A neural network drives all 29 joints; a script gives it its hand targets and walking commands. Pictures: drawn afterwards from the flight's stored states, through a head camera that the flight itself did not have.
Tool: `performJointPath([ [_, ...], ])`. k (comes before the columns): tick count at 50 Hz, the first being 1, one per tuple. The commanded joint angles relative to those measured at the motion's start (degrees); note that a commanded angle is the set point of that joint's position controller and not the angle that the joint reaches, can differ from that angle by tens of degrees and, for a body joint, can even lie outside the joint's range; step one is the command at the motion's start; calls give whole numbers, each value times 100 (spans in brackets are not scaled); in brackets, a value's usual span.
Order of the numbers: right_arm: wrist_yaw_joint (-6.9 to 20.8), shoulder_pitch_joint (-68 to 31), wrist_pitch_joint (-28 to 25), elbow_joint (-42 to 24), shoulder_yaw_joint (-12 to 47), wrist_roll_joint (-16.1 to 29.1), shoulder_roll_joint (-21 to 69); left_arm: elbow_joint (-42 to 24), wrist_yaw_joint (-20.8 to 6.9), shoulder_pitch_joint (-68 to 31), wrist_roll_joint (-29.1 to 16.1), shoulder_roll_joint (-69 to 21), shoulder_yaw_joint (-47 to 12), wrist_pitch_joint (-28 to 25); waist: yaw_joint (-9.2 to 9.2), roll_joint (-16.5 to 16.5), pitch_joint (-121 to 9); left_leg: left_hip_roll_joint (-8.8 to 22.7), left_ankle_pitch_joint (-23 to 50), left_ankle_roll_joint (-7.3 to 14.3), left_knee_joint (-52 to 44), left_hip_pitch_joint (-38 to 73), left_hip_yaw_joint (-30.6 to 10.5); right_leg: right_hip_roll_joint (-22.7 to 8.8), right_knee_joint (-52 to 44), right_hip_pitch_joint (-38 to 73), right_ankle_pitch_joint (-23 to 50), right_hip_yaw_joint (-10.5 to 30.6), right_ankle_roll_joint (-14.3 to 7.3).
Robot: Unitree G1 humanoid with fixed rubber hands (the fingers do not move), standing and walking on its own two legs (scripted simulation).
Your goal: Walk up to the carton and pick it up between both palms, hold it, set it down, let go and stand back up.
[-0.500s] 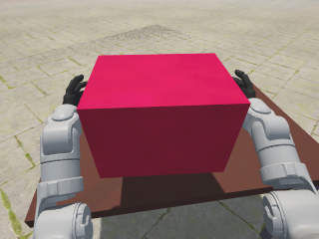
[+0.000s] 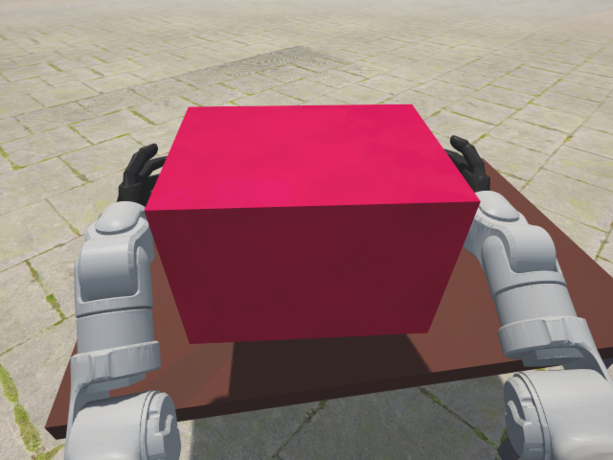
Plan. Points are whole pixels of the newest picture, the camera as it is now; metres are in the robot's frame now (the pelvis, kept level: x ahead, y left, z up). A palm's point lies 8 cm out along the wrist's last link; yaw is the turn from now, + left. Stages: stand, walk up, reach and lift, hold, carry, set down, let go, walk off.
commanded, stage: hold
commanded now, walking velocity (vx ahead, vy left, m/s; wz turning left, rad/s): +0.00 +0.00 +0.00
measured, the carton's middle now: (306, 218) +0.39 +0.01 +0.18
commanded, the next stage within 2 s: none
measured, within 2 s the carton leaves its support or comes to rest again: neither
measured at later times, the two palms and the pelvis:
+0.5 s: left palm (142, 207) +0.36 +0.20 +0.22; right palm (472, 201) +0.36 -0.20 +0.22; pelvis +0.00 +0.00 +0.00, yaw +0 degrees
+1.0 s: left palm (137, 206) +0.35 +0.21 +0.22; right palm (468, 196) +0.36 -0.19 +0.22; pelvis +0.00 +0.00 +0.00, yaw +0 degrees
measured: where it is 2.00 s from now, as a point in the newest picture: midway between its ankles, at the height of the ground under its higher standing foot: outside the picture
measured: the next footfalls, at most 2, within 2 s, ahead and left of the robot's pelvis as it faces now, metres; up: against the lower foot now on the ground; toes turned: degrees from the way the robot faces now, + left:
none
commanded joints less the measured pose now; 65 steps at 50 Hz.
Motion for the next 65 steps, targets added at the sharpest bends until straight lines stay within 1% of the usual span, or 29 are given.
performJointPath([
  [1,910,-4501,-243,-2061,1909,785,2777,-1329,-746,-4014,-937,-2721,-2442,-432,2,321,-2022,-174,1480,-94,0,1032,-16,157,-42,409,1415,54,74],
  [4,926,-4681,-324,-2336,1894,804,2870,-1561,-707,-4252,-1059,-2771,-2550,-506,-11,427,-2361,-204,1575,-132,101,1117,2,160,1,348,1403,50,72],
  [6,959,-4819,-336,-2323,1845,743,2912,-1490,-658,-4432,-1116,-2776,-2602,-562,-28,333,-2360,-193,1403,-92,91,1142,-8,171,-43,136,1161,28,87],
  [9,1022,-4772,-332,-2028,1651,604,2832,-1316,-630,-4464,-1109,-2834,-2611,-552,-48,403,-2166,-141,953,-72,-50,1006,-18,130,-86,-34,758,47,40],
  [15,1042,-4710,-334,-1779,1705,561,2796,-1150,-649,-4393,-1048,-2805,-2572,-529,-90,366,-2157,-137,1052,-74,-42,1070,-32,132,-64,104,889,29,42],
  [17,1051,-4683,-361,-1809,1742,621,2797,-1183,-653,-4234,-1033,-2850,-2575,-504,-53,388,-2222,-151,1271,-78,4,1098,-31,162,-34,189,1025,16,29],
  [20,997,-4713,-353,-1872,1834,707,2793,-1021,-680,-4087,-936,-2715,-2357,-490,58,181,-2096,-192,1442,0,49,1032,-2,126,-25,312,1424,88,94],
  [23,969,-4806,-334,-1885,1848,669,2879,-846,-756,-4109,-867,-2701,-2173,-477,116,15,-2017,-223,1147,74,-45,886,45,100,-71,375,1245,113,131],
  [25,953,-4894,-393,-2095,1887,729,2997,-1102,-753,-4297,-990,-2797,-2387,-550,8,189,-2325,-224,1295,48,28,922,5,95,-2,432,1451,120,109],
  [27,936,-4996,-434,-2556,1993,836,3049,-1464,-685,-4438,-1192,-2890,-2616,-637,4,229,-2812,-220,1665,-19,147,1143,-33,166,62,483,1742,72,116],
  [29,921,-4869,-409,-2589,2044,917,3049,-1700,-594,-4485,-1306,-2878,-2745,-699,-31,289,-2838,-221,1992,-110,261,1287,-76,200,97,417,2017,48,109],
  [32,918,-4600,-315,-2225,1965,818,2905,-1351,-601,-4184,-1074,-2696,-2518,-581,9,181,-2287,-204,1610,-45,141,1153,-47,147,20,275,1719,85,123],
  [34,931,-4548,-245,-1724,1816,671,2845,-947,-711,-4092,-837,-2639,-2321,-460,53,176,-1738,-197,1015,35,-52,934,-1,83,-77,209,1180,96,126],
  [36,955,-4523,-214,-1447,1675,561,2811,-856,-787,-4181,-806,-2692,-2259,-424,-2,216,-1551,-160,628,61,-205,772,27,60,-131,124,731,118,57],
  [39,1010,-4880,-320,-1675,1597,533,2880,-780,-781,-4433,-915,-2868,-2405,-472,-35,364,-1725,-148,576,38,-198,700,-7,73,-154,2,520,100,-4],
  [41,1025,-4912,-391,-1814,1710,672,2983,-1083,-718,-4601,-1067,-2933,-2591,-568,-29,526,-2207,-162,1099,-37,-28,947,-19,102,-50,133,981,89,7],
  [45,1011,-4879,-412,-2343,1907,897,2899,-1630,-571,-4511,-1333,-3019,-2867,-625,-127,535,-2972,-163,1832,-192,247,1369,-96,208,60,314,1593,30,38],
  [48,987,-4593,-324,-2131,1779,767,2791,-1421,-579,-4184,-1152,-2845,-2651,-549,-142,330,-2461,-171,1739,-136,186,1269,-92,179,-9,252,1591,58,79],
  [49,980,-4640,-308,-2104,1725,700,2740,-1267,-618,-4158,-1139,-2796,-2585,-536,-137,233,-2315,-198,1389,-76,113,1141,-80,153,-33,176,1349,81,99],
  [50,1002,-4579,-299,-2019,1700,686,2704,-1299,-619,-4116,-1099,-2828,-2604,-507,-103,365,-2205,-153,1251,-81,42,1118,-76,158,-43,138,1112,67,59],
  [52,1034,-4532,-241,-1533,1617,534,2684,-971,-680,-4076,-900,-2696,-2288,-447,5,169,-1737,-147,847,5,-151,822,-19,116,-110,145,755,54,55],
  [54,1034,-4533,-271,-1537,1663,535,2777,-916,-724,-4075,-840,-2670,-2248,-444,16,142,-1754,-155,889,65,-152,794,-12,68,-109,189,901,102,78],
  [56,1004,-4784,-349,-2065,1855,759,2918,-1338,-709,-4315,-1031,-2834,-2501,-523,-6,306,-2263,-162,1421,-28,23,968,-37,130,-8,347,1402,97,79],
  [57,983,-4816,-335,-2084,1878,743,2876,-1153,-704,-4252,-984,-2818,-2414,-512,26,297,-2158,-197,1506,-49,84,982,-33,141,0,379,1508,94,79],
  [59,989,-4796,-342,-2091,1923,792,2934,-1433,-657,-4425,-1066,-2851,-2556,-559,-30,425,-2400,-193,1637,-97,144,1129,-56,162,38,413,1536,75,56],
  [60,995,-4842,-359,-2277,1934,836,2979,-1489,-634,-4451,-1139,-2851,-2590,-578,16,342,-2499,-217,1678,-77,177,1078,-38,162,43,355,1601,86,92],
  [61,993,-4793,-353,-2353,1956,831,2951,-1527,-608,-4393,-1168,-2825,-2614,-581,-42,284,-2631,-226,1663,-54,189,1156,-43,148,50,345,1688,75,108],
  [63,973,-4934,-337,-2315,1907,807,2933,-1285,-610,-4334,-1093,-2777,-2508,-555,45,213,-2382,-214,1462,-3,111,1036,-36,161,3,298,1465,69,107],
  [65,973,-4688,-301,-2084,1806,718,2817,-1215,-629,-4168,-1034,-2728,-2484,-517,20,221,-2185,-189,1295,0,33,1043,-17,128,-17,218,1331,112,77],
])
